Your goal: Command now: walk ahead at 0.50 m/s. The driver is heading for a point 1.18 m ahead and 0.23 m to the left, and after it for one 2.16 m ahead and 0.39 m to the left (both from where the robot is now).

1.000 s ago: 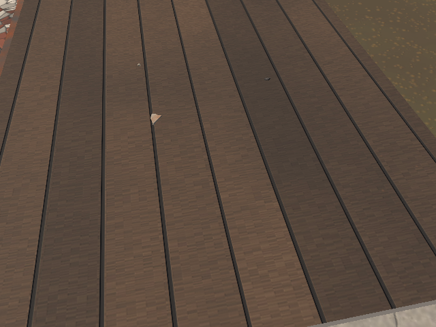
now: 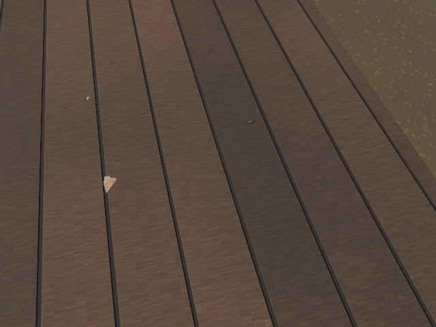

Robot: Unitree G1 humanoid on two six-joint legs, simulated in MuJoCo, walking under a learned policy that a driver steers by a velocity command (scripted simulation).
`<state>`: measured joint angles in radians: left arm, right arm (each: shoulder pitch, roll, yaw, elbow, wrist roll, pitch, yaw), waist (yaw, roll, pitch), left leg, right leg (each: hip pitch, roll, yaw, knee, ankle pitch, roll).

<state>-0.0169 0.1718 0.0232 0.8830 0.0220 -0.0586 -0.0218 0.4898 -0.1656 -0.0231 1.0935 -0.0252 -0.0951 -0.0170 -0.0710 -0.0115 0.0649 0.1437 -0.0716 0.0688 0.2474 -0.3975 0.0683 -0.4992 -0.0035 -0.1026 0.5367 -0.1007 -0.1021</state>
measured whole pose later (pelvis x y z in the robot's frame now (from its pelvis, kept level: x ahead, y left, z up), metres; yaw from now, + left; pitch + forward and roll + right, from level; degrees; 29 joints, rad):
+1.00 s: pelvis +0.55 +0.02 +0.02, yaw +2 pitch +1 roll +1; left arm 0.05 0.20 0.04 0.90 0.03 -0.03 -0.03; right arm 0.48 -0.16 -0.03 1.06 -0.01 -0.09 0.00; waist -0.07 -0.04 0.04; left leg 0.05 -0.09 0.05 0.19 -0.26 0.08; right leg -0.61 -0.09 -0.03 0.68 -0.03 -0.01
